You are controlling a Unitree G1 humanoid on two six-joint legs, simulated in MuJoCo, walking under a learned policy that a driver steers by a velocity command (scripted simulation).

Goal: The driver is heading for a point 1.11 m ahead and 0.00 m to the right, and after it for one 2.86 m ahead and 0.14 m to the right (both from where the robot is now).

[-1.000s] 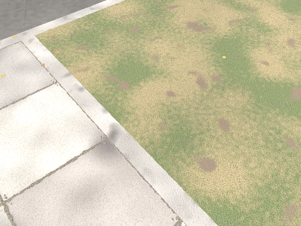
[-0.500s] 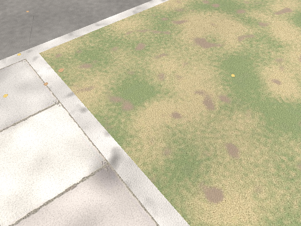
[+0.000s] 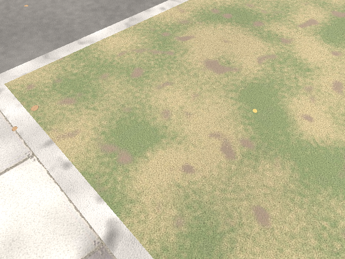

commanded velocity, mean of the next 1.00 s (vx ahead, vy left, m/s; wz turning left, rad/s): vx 0.20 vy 0.00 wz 0.00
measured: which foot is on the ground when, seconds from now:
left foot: down 0.00-0.24, up 0.26-0.46, down 0.48-0.82, up 0.84-1.00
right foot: up 0.00-0.20, down 0.22-1.00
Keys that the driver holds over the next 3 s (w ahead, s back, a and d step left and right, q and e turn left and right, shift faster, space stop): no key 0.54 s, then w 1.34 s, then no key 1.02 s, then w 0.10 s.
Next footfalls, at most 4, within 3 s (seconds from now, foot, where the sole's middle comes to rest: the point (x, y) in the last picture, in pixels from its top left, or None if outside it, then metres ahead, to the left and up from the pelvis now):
0.22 right None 0.25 -0.15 -0.78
0.48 left None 0.15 0.10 -0.78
1.30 left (146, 238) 0.59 0.11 -0.78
1.90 right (196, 166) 0.92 -0.12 -0.78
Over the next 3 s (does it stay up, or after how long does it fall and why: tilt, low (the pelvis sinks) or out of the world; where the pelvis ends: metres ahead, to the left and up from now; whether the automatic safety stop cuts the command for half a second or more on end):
stays up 0.93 0.01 -0.01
